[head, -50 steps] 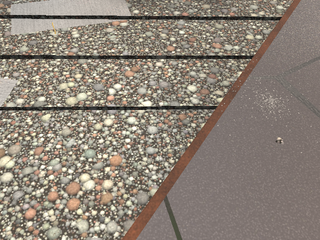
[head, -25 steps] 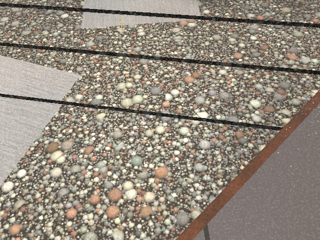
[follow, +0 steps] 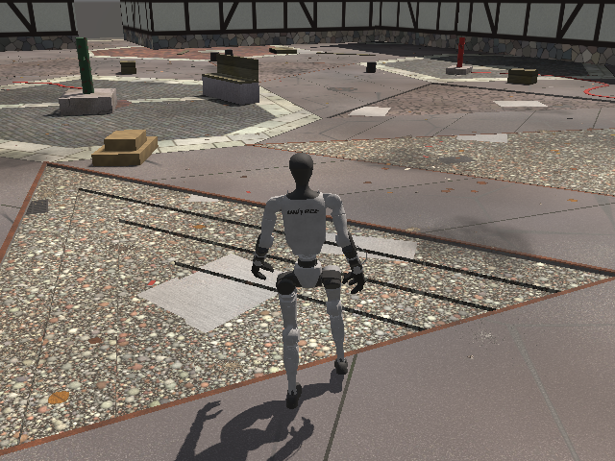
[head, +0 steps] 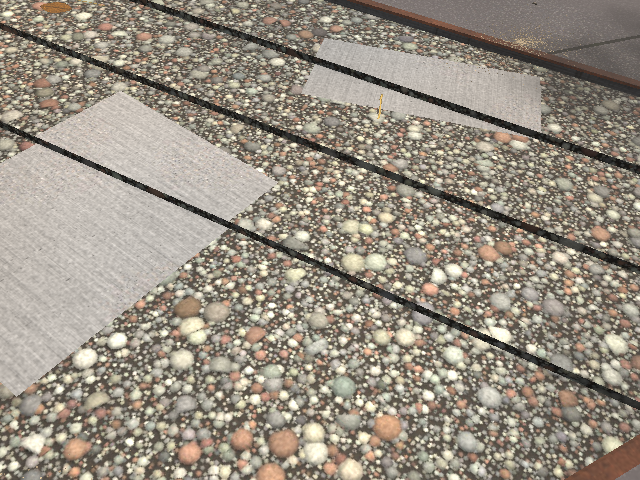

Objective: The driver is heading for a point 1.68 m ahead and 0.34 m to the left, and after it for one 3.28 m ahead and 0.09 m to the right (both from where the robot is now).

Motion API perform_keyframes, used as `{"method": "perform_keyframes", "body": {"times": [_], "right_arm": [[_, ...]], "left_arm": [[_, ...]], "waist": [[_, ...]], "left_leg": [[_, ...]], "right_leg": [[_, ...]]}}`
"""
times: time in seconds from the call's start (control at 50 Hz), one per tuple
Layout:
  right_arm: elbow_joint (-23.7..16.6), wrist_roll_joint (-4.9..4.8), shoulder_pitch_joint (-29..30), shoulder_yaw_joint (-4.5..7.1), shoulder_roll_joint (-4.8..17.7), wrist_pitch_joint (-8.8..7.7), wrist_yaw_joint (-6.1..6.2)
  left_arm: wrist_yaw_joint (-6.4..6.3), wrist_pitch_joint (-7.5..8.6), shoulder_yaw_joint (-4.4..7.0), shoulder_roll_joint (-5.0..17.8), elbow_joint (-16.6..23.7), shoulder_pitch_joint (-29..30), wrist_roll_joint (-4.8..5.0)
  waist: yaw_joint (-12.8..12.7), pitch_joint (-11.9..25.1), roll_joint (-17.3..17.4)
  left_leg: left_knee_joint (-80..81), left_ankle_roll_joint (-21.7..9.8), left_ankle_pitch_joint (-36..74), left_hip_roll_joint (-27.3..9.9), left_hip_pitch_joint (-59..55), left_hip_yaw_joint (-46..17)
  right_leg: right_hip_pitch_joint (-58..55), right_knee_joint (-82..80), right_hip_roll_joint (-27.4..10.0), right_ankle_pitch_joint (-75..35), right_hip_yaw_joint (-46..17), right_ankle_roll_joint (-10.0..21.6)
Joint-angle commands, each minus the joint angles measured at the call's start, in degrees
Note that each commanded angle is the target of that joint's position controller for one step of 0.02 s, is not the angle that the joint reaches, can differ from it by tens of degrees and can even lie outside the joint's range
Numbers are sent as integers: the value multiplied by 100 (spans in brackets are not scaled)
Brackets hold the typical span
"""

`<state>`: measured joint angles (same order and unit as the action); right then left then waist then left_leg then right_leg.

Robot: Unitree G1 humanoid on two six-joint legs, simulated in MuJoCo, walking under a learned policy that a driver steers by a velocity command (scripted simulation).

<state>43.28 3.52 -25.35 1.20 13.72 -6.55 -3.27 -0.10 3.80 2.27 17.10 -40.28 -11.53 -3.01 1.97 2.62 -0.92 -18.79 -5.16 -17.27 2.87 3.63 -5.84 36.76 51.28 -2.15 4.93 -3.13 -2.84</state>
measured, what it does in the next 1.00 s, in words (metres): goes down, turning left: right foot, then left foot 0.13 m lower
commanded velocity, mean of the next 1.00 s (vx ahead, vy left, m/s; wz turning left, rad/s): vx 0.48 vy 0.00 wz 0.43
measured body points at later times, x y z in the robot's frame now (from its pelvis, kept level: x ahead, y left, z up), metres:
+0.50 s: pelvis +0.28 +0.00 -0.04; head +0.28 +0.01 +0.41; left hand +0.20 +0.21 -0.18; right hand +0.52 -0.15 -0.13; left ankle +0.40 +0.17 -0.73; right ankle +0.20 -0.15 -0.75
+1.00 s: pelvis +0.56 +0.10 -0.14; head +0.58 +0.11 +0.31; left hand +0.63 +0.40 -0.23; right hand +0.70 -0.13 -0.28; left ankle +0.46 +0.18 -0.88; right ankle +0.76 +0.02 -0.84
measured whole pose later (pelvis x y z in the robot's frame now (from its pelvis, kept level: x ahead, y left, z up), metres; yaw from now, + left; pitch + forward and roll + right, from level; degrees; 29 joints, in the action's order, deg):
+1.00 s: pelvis +0.56 +0.10 -0.14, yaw +25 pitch +3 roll +3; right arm 50.6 -1.2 -18.1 3.4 14.1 -3.7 0.1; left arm -0.6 4.1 1.8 14.2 -42.1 -6.8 0.7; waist 3.3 1.4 -1.8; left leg -24.5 -2.6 -17.8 4.5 10.0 -0.3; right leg 38.0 40.3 -6.6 2.6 -2.6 -1.9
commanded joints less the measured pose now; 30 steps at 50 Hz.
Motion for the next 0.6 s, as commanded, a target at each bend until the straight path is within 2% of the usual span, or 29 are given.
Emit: {"method": "perform_keyframes", "body": {"times": [0.02, 0.06, 0.1, 0.12, 0.14, 0.16, 0.18, 0.2, 0.22, 0.24, 0.26, 0.28, 0.3, 0.32, 0.34, 0.36, 0.38, 0.4, 0.42, 0.44, 0.46, 0.48, 0.5, 0.52, 0.54, 0.56, 0.58, 0.6], "right_arm": [[-294, -39, -104, 273, 1076, -115, -99], [-147, -78, -441, 287, 1143, -59, -176], [-146, -55, -445, 296, 1174, -16, -203], [-149, -44, -367, 304, 1176, 1, -200], [-169, -22, -127, 335, 1236, 17, -185], [-292, 153, 434, 351, 1291, 14, -193], [-408, 173, 777, 295, 1093, -45, -219], [-562, 177, 399, 43, 242, -146, -246], [-543, 176, -502, -169, -463, -268, -285], [-604, 61, 433, 31, 274, -304, -319], [-443, 55, 723, 128, 554, -215, -153], [-349, 146, 794, 132, 594, -111, -42], [-253, 285, 772, 74, 468, -24, -41], [-266, 375, 878, 3, 281, 48, -80], [-320, 303, 958, -20, 147, 126, -88], [-359, 209, 1123, -58, 62, 181, -137], [-302, 260, 983, -143, -51, 208, -230], [-264, 312, 942, -127, 44, 169, -274], [-255, 287, 1058, -100, 120, 142, -314], [-251, 220, 1177, -66, 244, 114, -312], [-258, 178, 1392, -56, 229, 181, -310], [-369, 122, 1635, -47, 292, 264, -287], [-724, -885, 2205, 120, 420, 327, -101], [-792, -921, 2378, 86, 424, 386, -59], [-861, -754, 2616, 58, 300, 435, -62], [-858, -619, 2714, 37, 192, 484, -101], [-815, -589, 2752, 25, 104, 514, -161], [-695, -589, 2569, 27, 57, 516, -215]], "left_arm": [[25, 95, -102, 122, 586, 1091, 23], [85, 109, -147, 112, 700, 1391, -43], [117, 143, -160, 165, 790, 1594, -72], [107, 170, -174, 189, 817, 1642, -55], [75, 182, -152, 281, 784, 1427, -7], [29, 220, -106, 410, 558, 528, 59], [-13, 311, 21, 714, 152, -798, 110], [-61, 422, 70, 901, -271, -2333, 22], [69, 451, -57, 854, -403, -3125, -51], [163, 490, -37, 640, -456, -2732, -180], [207, 456, -128, 397, -260, -1684, 23], [195, 399, -335, -193, -99, -958, 131], [135, 389, -486, -600, -55, -686, 139], [61, 374, -526, -679, -19, -458, 101], [-43, 402, -465, -581, -45, -290, 81], [-108, 457, -370, -349, -174, -293, 21], [-187, 508, -322, -198, -253, -354, -156], [-269, 597, -399, -411, -249, -223, -307], [-301, 630, -387, -319, -313, -526, -314], [-293, 666, -388, -251, -318, -540, -309], [-213, 640, -379, -89, -439, -811, -281], [-121, 618, -414, -95, -633, -1127, -352], [-245, 477, 17, 697, -695, -966, 677], [-269, 392, 6, 676, -740, -1115, 722], [-245, 316, -2, 440, -853, -1461, 671], [-231, 218, 18, 351, -870, -1633, 605], [-217, 115, 40, 282, -867, -1723, 555], [-208, 23, 53, 238, -892, -1754, 495]], "waist": [[220, -515, 566], [339, -501, 698], [360, -474, 820], [322, -500, 843], [127, -500, 802], [-393, -355, 865], [-985, 85, 376], [-1286, 1446, -498], [-992, 2558, -1611], [-1158, 403, -599], [-750, -352, -202], [-475, -257, -28], [-278, -83, -110], [-134, -253, -98], [-76, -209, -127], [-104, -337, -145], [-113, -319, -100], [-38, -284, 98], [-212, -195, -40], [-239, -158, 72], [-316, -341, -102], [-365, -592, -152], [-324, -984, -119], [-391, -984, 52], [-573, -953, 129], [-727, -956, 185], [-818, -961, 206], [-786, -933, 210]], "left_leg": [[530, -997, 967, -1138, 204, -1218], [305, -1088, 1653, -1270, 88, -1415], [113, -1076, 2123, -1358, 119, -1583], [80, -1021, 2195, -1416, 125, -1717], [-127, -901, 2413, -1412, 212, -1722], [-706, -603, 3074, -1266, 775, -1509], [-1876, -321, 3351, -726, 1506, -1216], [-3848, 43, 2232, 231, 2577, -807], [-6438, 316, -2244, 970, 4177, -513], [-7312, 207, -1686, 456, 5854, -504], [-7086, 63, -716, -230, 5489, -448], [-6708, 62, -77, -550, 4876, -319], [-6216, 47, 347, -803, 4314, -413], [-5847, 108, 396, -929, 3988, -366], [-5298, 180, 195, -956, 3819, -262], [-4864, 270, 147, -1002, 3803, -117], [-4775, 232, 1020, -1051, 3734, -74], [-3938, 185, 2279, -1156, 3825, -247], [-3564, 215, 2904, -1100, 3899, -27], [-2587, 145, 3861, -1099, 3272, 106], [-2250, 140, 4081, -923, 2582, 495], [-2299, 104, 4288, -923, 2352, 505], [-1945, 172, 4389, -588, 2422, 161], [-1698, 193, 4270, -573, 2657, 164], [-1381, 162, 4327, -559, 2821, 250], [-1147, 164, 4244, -562, 2996, 323], [-918, 144, 4023, -604, 3098, 352], [-663, 74, 3849, -669, 3018, 327]], "right_leg": [[345, -1020, 81, -302, 262, -183], [117, -1459, 164, 16, 446, -75], [-219, -1541, 293, 355, 632, 85], [-430, -1680, 342, 454, 638, 158], [-837, -1888, 413, 390, 631, 253], [-1941, -1580, 403, -259, 444, 397], [-3415, -1664, 441, -498, 544, 595], [-5801, -1466, -525, -684, -257, 1557], [-7376, -2171, -2164, -1355, -2934, 3159], [-5912, -2938, -2298, 446, -3465, 2714], [-4183, -3203, -2216, 1754, -2716, 2227], [-3198, -3352, -1964, 1755, -2194, 2092], [-2748, -3479, -1739, 1155, -1667, 1961], [-2321, -3706, -1650, 706, -1314, 1829], [-2326, -3923, -1470, 643, -845, 1694], [-2228, -4036, -1351, 587, -441, 1654], [-2170, -3829, -1179, 335, -111, 1588], [-2224, -3503, -982, 246, 263, 1367], [-2402, -3305, -915, 186, 506, 1407], [-1946, -3009, -608, 621, 982, 1217], [-1462, -3161, -562, 935, 1115, 1245], [-1252, -3096, -768, 1310, 1010, 1251], [-1021, -2804, -896, 667, 1009, 1083], [-1529, -2424, -1009, 616, 1107, 989], [-1923, -2110, -1069, 713, 1155, 943], [-2352, -1720, -1146, 818, 1102, 915], [-2687, -1364, -1232, 840, 996, 891], [-2941, -962, -1304, 612, 908, 869]]}}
